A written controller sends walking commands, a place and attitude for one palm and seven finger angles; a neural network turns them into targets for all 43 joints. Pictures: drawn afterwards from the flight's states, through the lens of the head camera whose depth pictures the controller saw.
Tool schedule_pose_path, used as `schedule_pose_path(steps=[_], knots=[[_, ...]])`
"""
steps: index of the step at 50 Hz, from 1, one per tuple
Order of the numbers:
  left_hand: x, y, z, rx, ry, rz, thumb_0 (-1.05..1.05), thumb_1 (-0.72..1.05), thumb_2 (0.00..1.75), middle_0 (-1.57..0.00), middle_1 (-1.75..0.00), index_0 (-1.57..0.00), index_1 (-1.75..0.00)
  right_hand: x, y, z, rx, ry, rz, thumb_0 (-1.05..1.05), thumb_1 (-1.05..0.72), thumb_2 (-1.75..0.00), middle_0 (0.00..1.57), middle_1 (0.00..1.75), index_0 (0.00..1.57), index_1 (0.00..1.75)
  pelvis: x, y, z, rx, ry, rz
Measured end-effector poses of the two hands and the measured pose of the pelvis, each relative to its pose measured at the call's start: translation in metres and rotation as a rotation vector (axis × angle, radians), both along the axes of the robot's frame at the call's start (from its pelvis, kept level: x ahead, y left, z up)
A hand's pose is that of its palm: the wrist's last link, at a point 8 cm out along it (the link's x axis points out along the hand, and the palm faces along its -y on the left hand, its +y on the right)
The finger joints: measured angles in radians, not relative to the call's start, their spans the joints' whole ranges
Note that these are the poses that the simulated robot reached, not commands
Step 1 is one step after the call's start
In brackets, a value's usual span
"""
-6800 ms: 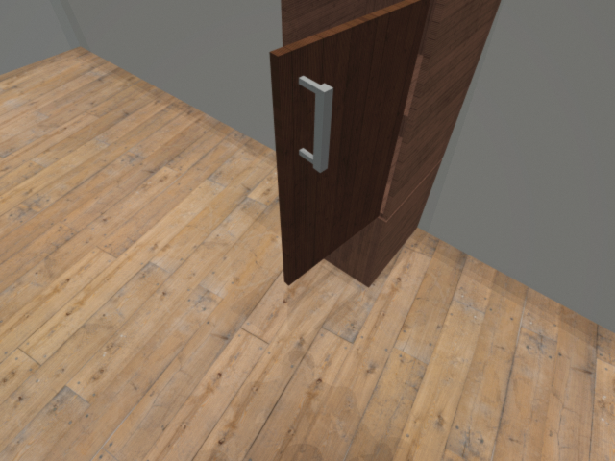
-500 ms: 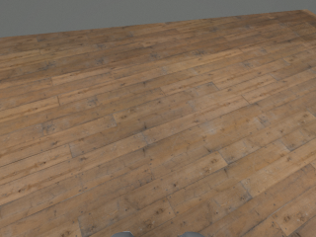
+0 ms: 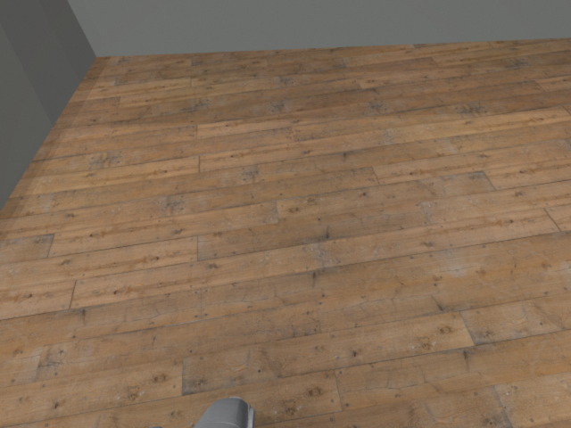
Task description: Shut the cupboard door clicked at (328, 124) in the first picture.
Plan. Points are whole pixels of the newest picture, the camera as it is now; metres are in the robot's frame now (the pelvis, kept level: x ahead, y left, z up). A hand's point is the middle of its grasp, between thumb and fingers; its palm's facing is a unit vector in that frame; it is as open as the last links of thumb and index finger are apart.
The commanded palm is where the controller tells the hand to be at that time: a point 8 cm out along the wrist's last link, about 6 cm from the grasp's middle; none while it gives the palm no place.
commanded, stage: walk to a spot facing it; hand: left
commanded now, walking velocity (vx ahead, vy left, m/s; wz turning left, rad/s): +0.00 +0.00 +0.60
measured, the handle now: out of the picture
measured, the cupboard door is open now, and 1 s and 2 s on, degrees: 82 82 82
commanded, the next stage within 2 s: none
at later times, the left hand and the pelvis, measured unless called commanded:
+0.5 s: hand out of the picture +0.04 +0.24 -0.17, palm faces +0.32 -0.91 -0.27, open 7.4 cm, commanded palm none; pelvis +0.01 +0.01 -0.01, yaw +17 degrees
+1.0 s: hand out of the picture -0.03 +0.19 -0.19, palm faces +0.60 -0.77 -0.23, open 7.3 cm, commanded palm none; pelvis +0.04 -0.01 -0.02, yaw +37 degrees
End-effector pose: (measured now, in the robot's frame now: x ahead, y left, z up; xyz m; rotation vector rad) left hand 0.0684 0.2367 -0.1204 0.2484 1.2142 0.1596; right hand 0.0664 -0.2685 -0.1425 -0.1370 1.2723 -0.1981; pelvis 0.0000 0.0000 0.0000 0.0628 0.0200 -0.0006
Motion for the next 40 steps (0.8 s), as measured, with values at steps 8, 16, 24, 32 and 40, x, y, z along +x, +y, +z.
schedule_pose_path(steps=[8,16,24,32,40], knots=[[-0.064,0.013,-0.016,-0.019,0.079,0.172,0.00,0.91,0.90,-0.20,-0.30,-0.20,-0.30,0.073,0.025,0.006,-0.016,-0.052,0.193,0.00,-0.91,-0.90,0.19,0.29,0.19,0.30,0.004,0.004,-0.006,-0.015,-0.005,0.114],[-0.099,0.047,-0.041,-0.026,0.136,0.307,0.00,0.91,0.90,-0.20,-0.30,-0.20,-0.30,0.119,0.071,0.011,-0.036,-0.167,0.339,0.00,-0.90,-0.90,0.20,0.29,0.20,0.30,0.007,0.020,-0.021,-0.039,-0.018,0.206],[-0.059,0.049,-0.019,-0.010,-0.009,0.340,0.00,0.91,0.90,-0.20,-0.30,-0.19,-0.30,0.104,0.070,0.010,-0.021,-0.071,0.380,0.00,-0.90,-0.90,0.20,0.30,0.20,0.30,0.013,0.010,-0.008,-0.061,-0.015,0.288],[-0.032,0.017,-0.009,0.041,-0.098,0.361,0.00,0.91,0.90,-0.20,-0.30,-0.20,-0.30,0.106,0.033,-0.020,0.011,0.019,0.384,0.00,-0.90,-0.90,0.20,0.30,0.20,0.30,0.030,-0.021,-0.019,-0.048,-0.008,0.378],[-0.060,-0.023,-0.004,-0.010,-0.039,0.469,0.00,0.91,0.90,-0.20,-0.30,-0.20,-0.30,0.135,0.027,-0.007,-0.003,0.063,0.473,0.00,-0.91,-0.90,0.20,0.29,0.20,0.30,0.040,-0.030,-0.003,-0.022,-0.007,0.497]])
